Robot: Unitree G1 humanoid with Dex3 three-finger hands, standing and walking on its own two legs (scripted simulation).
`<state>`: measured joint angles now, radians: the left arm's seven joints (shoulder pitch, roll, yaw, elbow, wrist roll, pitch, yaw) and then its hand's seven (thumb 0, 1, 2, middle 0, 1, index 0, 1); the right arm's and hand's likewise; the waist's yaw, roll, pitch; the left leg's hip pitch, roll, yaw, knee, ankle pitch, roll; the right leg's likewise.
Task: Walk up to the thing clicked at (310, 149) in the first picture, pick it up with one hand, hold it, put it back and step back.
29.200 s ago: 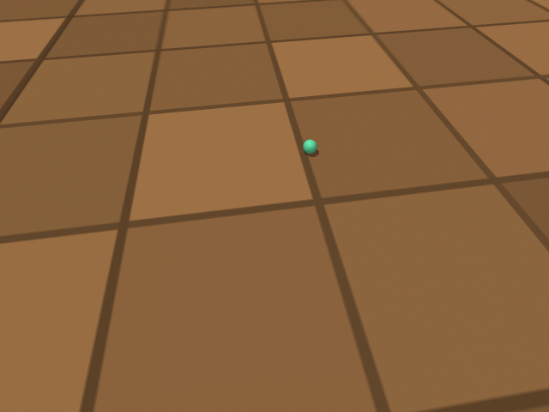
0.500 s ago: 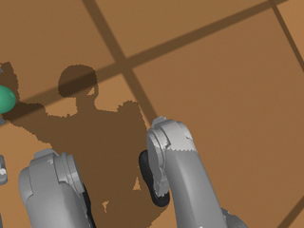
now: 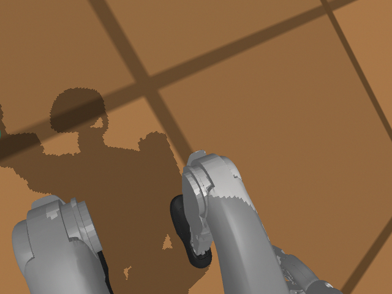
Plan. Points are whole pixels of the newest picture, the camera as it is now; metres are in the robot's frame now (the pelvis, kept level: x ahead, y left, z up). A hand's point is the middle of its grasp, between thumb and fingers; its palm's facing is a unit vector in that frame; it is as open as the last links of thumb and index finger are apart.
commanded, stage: rest palm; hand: left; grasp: from above
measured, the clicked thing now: out of the picture +0.46 +0.32 -0.26
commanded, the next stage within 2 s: close in 0.30 s
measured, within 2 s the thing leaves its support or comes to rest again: neither
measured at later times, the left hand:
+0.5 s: hand out of the picture +0.45 +0.31 -0.24, palm faces -0.43 -0.14 -0.89, open 13.5 cm
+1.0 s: hand out of the picture +0.45 +0.31 -0.24, palm faces -0.44 -0.14 -0.89, open 11.9 cm
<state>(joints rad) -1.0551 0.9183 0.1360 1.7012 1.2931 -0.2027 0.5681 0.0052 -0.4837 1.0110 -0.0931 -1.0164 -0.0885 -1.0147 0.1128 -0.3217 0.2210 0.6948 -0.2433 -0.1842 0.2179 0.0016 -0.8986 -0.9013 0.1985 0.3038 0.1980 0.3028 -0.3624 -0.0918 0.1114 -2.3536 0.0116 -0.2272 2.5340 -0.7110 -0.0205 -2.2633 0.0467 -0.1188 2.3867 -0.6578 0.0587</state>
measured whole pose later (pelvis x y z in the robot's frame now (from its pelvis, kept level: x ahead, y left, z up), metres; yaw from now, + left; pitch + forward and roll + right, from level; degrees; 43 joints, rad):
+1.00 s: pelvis +0.00 +0.01 +0.00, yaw -2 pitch +27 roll -14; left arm -1.06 0.99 0.11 1.74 1.29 -0.23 0.61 0.00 -0.21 0.87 -0.24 -1.04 -0.27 -1.00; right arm 0.12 -0.34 0.29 0.69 -0.27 -0.23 0.26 0.00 -0.90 -0.90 0.20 0.30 0.20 0.30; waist -0.38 -0.13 0.16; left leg -2.34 0.01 -0.26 2.56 -0.72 -0.01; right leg -2.23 0.06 -0.15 2.38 -0.65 0.07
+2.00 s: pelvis -0.01 +0.01 +0.00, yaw -3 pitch +27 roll -14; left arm -1.07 1.02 0.09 1.75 1.26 -0.22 0.62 0.01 -0.02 0.60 -0.51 -0.84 -0.56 -0.78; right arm 0.10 -0.34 0.32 0.65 -0.27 -0.23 0.25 0.00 -0.90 -0.90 0.20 0.30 0.20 0.30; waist -0.39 -0.13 0.18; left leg -2.33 0.02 -0.27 2.55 -0.71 -0.01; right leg -2.22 0.06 -0.15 2.36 -0.64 0.07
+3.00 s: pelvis -0.01 +0.00 +0.03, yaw +4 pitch +32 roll -9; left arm -0.96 0.76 0.07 1.34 1.21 -0.17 0.29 0.00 -0.06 0.50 -0.67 -0.71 -0.72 -0.65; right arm 0.16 -0.31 0.10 0.69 -0.14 -0.06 0.18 0.00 -0.92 -0.91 0.20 0.30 0.20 0.30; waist -0.25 0.01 -0.02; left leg -2.31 0.00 -0.17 2.40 -0.67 -0.02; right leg -2.23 0.01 -0.08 2.30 -0.65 0.04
